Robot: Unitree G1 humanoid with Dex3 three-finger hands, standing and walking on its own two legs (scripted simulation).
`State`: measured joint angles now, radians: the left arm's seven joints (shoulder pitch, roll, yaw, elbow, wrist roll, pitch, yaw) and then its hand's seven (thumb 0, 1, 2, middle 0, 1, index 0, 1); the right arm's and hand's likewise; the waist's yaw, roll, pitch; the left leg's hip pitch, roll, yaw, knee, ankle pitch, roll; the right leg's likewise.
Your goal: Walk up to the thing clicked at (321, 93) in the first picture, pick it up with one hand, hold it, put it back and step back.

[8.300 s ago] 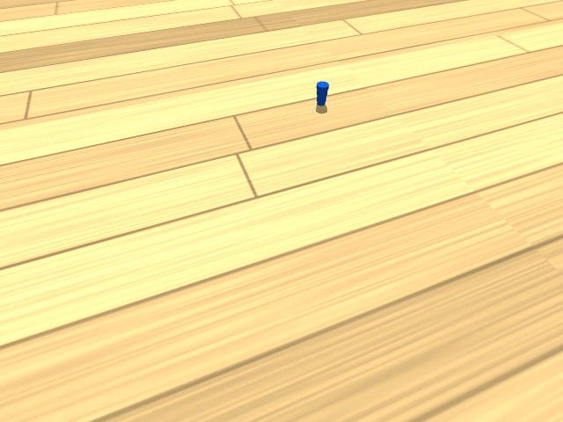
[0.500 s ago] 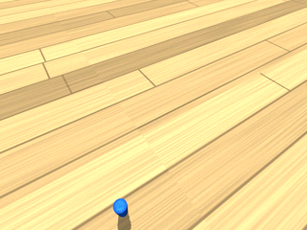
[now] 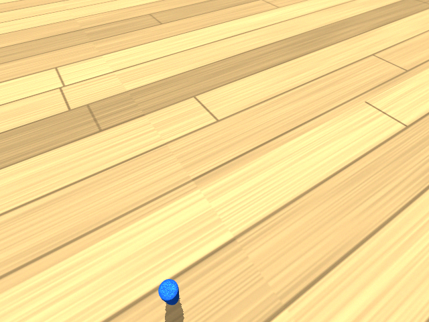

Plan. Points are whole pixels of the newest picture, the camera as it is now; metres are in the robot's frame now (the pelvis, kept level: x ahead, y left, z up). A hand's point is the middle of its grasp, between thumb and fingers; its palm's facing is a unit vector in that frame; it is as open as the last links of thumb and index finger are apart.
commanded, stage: stand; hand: left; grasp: from the side
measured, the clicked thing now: (170, 294) +0.35 +0.21 -0.71
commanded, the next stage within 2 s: go down in 0.38 s
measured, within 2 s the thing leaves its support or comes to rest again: neither
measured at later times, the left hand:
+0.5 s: hand out of the picture +0.08 +0.26 -0.15, palm faces -0.02 -0.94 -0.35, open 7.4 cm
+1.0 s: hand out of the picture +0.14 +0.28 -0.18, palm faces +0.05 -0.94 -0.34, open 15.8 cm
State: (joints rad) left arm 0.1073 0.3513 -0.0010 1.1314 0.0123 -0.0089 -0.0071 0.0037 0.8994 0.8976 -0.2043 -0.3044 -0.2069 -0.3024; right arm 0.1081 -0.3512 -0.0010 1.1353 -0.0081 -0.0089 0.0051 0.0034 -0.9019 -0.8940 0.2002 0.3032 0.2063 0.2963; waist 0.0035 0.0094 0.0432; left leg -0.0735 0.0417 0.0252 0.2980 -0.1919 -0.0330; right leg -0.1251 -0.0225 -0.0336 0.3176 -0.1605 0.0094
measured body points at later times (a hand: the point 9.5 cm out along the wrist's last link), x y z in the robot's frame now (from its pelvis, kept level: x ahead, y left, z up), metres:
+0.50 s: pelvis +0.00 +0.00 +0.00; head +0.01 +0.00 +0.45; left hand +0.08 +0.30 -0.13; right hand +0.07 -0.30 -0.14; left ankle -0.02 +0.14 -0.75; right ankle +0.01 -0.12 -0.75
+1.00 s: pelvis -0.01 +0.02 -0.05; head +0.05 +0.02 +0.40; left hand +0.14 +0.32 -0.15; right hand +0.11 -0.25 -0.15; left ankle -0.02 +0.14 -0.75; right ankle +0.01 -0.12 -0.75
